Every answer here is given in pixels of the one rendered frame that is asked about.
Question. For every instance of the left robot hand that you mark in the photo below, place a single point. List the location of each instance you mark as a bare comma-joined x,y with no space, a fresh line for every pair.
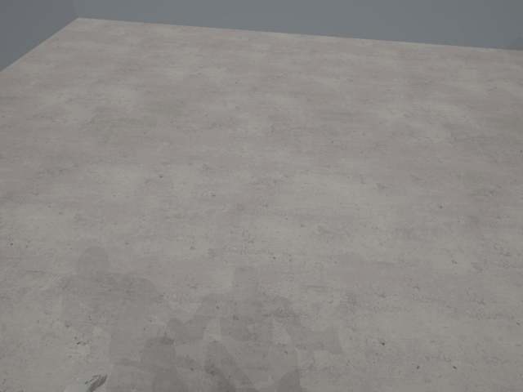
87,382

